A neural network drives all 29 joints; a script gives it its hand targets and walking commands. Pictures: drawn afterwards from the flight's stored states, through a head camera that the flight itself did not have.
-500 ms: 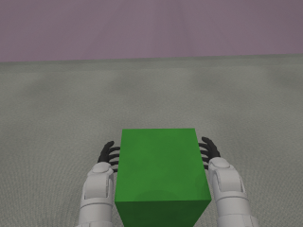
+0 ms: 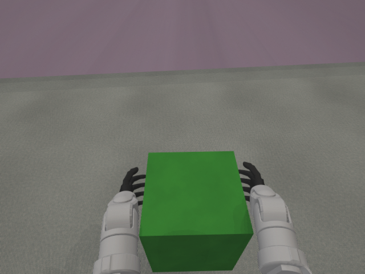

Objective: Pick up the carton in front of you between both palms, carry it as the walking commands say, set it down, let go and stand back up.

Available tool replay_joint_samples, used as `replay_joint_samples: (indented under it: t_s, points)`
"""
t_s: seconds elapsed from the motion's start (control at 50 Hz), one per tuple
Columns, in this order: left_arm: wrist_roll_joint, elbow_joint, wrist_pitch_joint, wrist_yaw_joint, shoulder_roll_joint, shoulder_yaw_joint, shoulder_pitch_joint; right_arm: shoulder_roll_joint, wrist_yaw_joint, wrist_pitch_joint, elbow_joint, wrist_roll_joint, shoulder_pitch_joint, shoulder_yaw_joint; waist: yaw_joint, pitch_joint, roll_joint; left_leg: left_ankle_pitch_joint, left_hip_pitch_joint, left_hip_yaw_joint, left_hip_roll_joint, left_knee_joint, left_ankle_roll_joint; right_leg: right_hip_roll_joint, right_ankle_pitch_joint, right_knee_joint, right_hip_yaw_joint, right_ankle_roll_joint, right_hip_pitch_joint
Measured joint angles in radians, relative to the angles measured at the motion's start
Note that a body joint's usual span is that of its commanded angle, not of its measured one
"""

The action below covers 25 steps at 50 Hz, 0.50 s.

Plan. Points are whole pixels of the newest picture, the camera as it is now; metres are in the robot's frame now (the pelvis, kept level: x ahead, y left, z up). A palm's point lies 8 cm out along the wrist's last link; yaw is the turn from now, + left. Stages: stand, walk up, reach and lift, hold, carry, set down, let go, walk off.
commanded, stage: set down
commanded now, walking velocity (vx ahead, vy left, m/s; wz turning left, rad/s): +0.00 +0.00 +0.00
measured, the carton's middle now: (191, 213) +0.30 +0.00 -0.04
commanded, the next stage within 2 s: none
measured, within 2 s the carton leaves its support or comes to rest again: neither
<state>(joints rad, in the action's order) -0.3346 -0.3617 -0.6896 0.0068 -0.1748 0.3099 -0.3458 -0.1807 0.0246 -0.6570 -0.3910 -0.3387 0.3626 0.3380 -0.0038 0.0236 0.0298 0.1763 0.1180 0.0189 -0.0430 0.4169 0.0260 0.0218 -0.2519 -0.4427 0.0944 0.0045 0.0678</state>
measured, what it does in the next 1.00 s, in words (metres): lowers itself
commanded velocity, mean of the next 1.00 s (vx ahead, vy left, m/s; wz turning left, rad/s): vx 0.00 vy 0.00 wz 0.00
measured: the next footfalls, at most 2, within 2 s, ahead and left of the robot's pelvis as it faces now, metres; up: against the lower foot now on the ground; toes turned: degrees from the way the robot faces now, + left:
none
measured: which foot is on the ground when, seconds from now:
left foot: down 0.00-1.00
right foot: down 0.00-1.00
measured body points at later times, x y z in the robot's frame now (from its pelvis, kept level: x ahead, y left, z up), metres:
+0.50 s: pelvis -0.03 -0.01 -0.08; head +0.16 +0.00 +0.32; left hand +0.35 +0.15 -0.17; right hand +0.35 -0.15 -0.16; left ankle +0.04 +0.11 -0.74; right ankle +0.00 -0.13 -0.74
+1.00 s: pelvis -0.06 +0.00 -0.22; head +0.18 +0.02 +0.16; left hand +0.39 +0.16 -0.32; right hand +0.39 -0.15 -0.30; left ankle +0.04 +0.11 -0.74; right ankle +0.00 -0.13 -0.74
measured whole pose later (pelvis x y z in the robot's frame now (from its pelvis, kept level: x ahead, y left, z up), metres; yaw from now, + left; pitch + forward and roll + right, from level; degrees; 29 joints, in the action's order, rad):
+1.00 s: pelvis -0.06 +0.00 -0.22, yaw -1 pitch +43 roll -2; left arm -0.19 -0.68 -0.20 -0.06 -0.02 0.38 -0.81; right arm -0.08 -0.07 -0.17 -0.68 -0.17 0.81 0.45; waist 0.00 -0.21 0.02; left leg 0.44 1.84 0.08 -0.09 1.53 -0.02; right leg 0.12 -0.54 -1.56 0.06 0.04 1.77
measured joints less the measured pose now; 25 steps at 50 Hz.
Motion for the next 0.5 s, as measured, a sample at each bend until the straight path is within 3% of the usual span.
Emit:
replay_joint_samples:
  t_s: [0.12, 0.22, 0.38, 0.5]
  points:
    - [-0.058, -0.102, 0.122, 0.026, -0.021, 0.113, -0.081, -0.031, 0.012, 0.111, -0.086, -0.064, 0.079, 0.11, 0.001, 0.022, 0.001, 0.029, 0.121, 0.009, 0.0, 0.078, -0.004, 0.007, -0.031, -0.079, -0.006, -0.003, 0.119]
    - [-0.072, -0.147, 0.28, 0.037, -0.01, 0.132, -0.106, -0.038, 0.009, 0.266, -0.118, -0.077, 0.099, 0.136, 0.001, 0.035, 0.002, 0.043, 0.326, 0.021, 0.003, 0.168, -0.011, 0.018, -0.049, -0.17, -0.016, -0.005, 0.322]
    - [0.041, -0.184, 0.518, 0.009, 0.057, 0.072, -0.123, -0.016, -0.058, 0.501, -0.138, 0.055, 0.102, 0.065, 0.002, 0.005, -0.004, 0.07, 0.766, 0.05, 0.001, 0.367, -0.03, 0.042, -0.082, -0.373, -0.028, -0.006, 0.76]
    - [0.124, -0.192, 0.577, -0.012, 0.098, 0.038, -0.175, 0.012, -0.096, 0.56, -0.133, 0.148, 0.144, 0.021, 0.002, -0.091, -0.009, 0.113, 1.064, 0.064, -0.006, 0.55, -0.044, 0.063, -0.125, -0.556, -0.025, -0.001, 1.059]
